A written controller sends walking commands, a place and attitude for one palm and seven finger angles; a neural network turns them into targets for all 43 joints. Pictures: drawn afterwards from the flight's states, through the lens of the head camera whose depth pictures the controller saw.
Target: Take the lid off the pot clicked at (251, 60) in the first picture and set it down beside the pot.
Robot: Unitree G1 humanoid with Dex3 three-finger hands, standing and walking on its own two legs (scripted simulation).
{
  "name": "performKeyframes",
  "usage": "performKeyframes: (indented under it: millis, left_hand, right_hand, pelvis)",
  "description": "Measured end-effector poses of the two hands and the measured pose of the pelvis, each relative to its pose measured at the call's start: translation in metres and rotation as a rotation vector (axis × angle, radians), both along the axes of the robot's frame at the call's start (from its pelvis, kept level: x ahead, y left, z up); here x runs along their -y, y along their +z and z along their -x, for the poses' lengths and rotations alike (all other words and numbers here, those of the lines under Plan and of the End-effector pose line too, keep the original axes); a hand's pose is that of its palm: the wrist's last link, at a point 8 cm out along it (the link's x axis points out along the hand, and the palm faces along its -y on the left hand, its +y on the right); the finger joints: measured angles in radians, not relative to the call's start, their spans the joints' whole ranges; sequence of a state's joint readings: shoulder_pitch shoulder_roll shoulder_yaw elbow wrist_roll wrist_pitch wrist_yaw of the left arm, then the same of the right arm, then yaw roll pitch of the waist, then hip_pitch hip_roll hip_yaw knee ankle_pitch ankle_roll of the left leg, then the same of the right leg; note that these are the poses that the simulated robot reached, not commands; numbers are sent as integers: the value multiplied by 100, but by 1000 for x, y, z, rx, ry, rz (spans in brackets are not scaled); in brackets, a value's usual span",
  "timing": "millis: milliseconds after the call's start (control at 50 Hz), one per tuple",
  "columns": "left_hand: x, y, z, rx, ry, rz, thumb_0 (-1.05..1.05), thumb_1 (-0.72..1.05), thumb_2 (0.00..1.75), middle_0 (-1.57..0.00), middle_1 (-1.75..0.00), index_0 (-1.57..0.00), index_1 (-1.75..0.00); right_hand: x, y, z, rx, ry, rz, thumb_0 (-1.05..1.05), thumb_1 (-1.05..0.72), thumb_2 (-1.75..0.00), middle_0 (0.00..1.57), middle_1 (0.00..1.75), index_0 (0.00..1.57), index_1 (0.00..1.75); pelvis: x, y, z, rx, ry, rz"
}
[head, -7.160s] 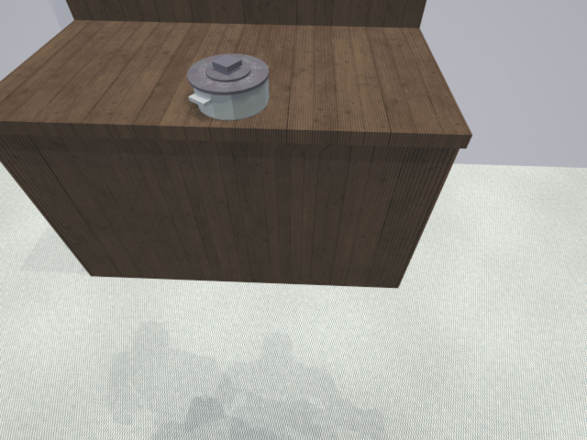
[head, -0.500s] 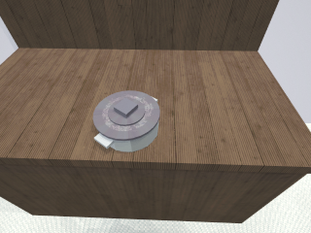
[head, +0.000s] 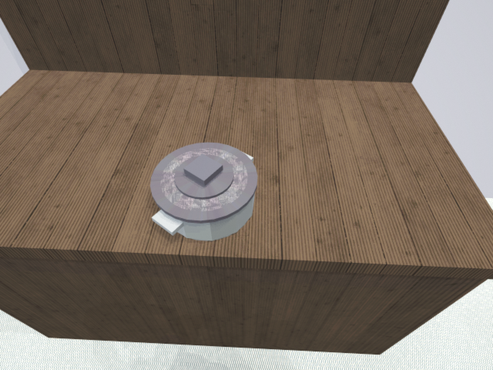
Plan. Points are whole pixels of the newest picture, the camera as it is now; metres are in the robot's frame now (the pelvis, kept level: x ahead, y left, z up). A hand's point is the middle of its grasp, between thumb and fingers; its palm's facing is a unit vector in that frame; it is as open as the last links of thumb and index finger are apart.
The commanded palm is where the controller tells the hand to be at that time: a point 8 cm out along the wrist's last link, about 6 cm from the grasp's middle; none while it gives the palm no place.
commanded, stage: lift the closed hand beside the body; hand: left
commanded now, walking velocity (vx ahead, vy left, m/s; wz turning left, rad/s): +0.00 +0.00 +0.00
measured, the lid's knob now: (203, 169) +0.43 +0.11 +0.09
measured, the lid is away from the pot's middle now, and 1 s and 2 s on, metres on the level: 0.00 0.00 0.00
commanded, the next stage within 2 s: raise the hand higher, near the body in 0.70 s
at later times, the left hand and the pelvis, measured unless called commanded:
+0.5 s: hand out of the picture +0.12 +0.19 -0.02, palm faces +0.27 -0.93 -0.26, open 4.3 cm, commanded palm +0.08 +0.24 +0.00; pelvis +0.00 -0.02 -0.01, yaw +3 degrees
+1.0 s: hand (93, 351) +0.14 +0.21 +0.04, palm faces +0.34 -0.84 -0.42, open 3.1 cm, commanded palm +0.09 +0.25 +0.08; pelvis +0.02 -0.04 -0.01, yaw +4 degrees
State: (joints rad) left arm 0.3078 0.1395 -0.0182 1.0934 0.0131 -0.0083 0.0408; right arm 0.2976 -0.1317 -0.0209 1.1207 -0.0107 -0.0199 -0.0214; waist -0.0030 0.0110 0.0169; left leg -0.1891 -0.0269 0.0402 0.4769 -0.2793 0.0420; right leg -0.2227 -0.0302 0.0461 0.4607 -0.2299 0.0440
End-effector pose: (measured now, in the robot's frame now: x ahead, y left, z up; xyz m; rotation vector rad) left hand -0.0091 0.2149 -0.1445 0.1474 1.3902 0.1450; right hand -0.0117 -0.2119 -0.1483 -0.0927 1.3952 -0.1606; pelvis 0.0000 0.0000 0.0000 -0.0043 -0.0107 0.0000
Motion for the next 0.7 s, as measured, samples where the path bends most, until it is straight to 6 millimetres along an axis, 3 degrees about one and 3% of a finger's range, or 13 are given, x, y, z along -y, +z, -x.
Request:
performKeyframes:
  millis: [100, 160, 200, 260, 320, 440, 560, 700]
  left_hand:
    - [0, -2, 5, -11, 0, 2, 0, 90, 90, -20, -30, -20, -30]
    - [-15, 22, -32, 226, 39, -72, 2, 93, 90, -22, -31, -21, -31]
    - [-26, 52, -68, 426, 46, -140, 3, 94, 90, -25, -34, -24, -34]
    - [-26, 92, -114, 666, -1, -184, 3, 94, 90, -31, -41, -30, -41]
    - [-14, 107, -135, 775, -29, -150, 2, 93, 90, -40, -51, -39, -52]
    - [-12, 131, -112, 888, 10, -144, 1, 91, 90, -63, -76, -62, -77]
    - [-21, 149, -91, 892, 48, -248, 1, 90, 90, -88, -104, -88, -104]
    - [-25, 177, -94, 919, 22, -344, 1, 90, 90, -115, -133, -114, -133]
  right_hand:
    - [-2, 0, 1, -6, 3, 2, 1, -92, -90, 20, 29, 19, 30]
    - [7, 10, -13, 131, 28, 43, 2, -94, -90, 20, 30, 20, 30]
    - [16, 17, -35, 255, 49, 66, 3, -94, -90, 20, 30, 20, 30]
    - [25, 28, -82, 460, 90, 78, 2, -93, -90, 20, 30, 20, 30]
    - [30, 49, -132, 647, 88, 72, 2, -93, -90, 20, 29, 19, 30]
    - [24, 112, -212, 940, 170, 82, 1, -92, -90, 20, 29, 19, 30]
    - [23, 93, -212, 846, 269, 67, 0, -91, -90, 20, 29, 20, 31]
    - [17, 66, -203, 766, 235, 11, 1, -91, -90, 20, 30, 20, 31]
  pelvis:
    - [-2, -1, 1, -3, 3, 6]
    - [-2, -2, 1, 2, 19, 2]
    - [-2, -2, 0, 13, 35, 1]
    - [-4, -2, 0, 33, 49, 1]
    - [-2, -4, 1, 32, 37, -5]
    - [13, -4, 0, 38, 35, -5]
    - [23, -6, 1, 22, 72, 7]
    - [31, -6, -6, 4, 74, 3]
